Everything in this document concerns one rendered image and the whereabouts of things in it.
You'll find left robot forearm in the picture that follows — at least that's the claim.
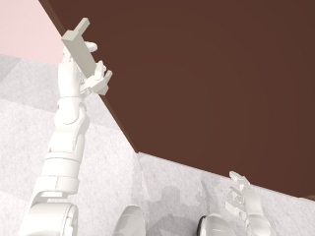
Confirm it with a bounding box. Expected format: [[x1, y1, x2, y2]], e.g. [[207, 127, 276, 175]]
[[18, 96, 90, 236]]

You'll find robot right shin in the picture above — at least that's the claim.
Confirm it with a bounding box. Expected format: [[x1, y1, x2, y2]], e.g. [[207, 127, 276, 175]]
[[209, 213, 221, 217]]

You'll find robot right thigh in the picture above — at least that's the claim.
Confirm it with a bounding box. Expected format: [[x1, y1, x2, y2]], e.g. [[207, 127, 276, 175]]
[[200, 215, 236, 236]]

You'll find right robot forearm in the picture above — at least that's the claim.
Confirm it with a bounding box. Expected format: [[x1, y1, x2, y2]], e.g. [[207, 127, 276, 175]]
[[244, 214, 277, 236]]

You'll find robot left upper arm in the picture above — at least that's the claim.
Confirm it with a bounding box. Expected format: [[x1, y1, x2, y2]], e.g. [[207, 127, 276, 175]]
[[20, 202, 79, 236]]

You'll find handle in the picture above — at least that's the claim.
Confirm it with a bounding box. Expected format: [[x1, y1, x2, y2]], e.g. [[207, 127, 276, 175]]
[[61, 18, 112, 95]]

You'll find left robot hand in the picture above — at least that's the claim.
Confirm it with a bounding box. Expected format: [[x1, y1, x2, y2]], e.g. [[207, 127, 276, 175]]
[[58, 41, 106, 101]]

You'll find right robot hand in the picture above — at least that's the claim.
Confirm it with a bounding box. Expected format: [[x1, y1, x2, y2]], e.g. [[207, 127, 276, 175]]
[[225, 171, 264, 222]]

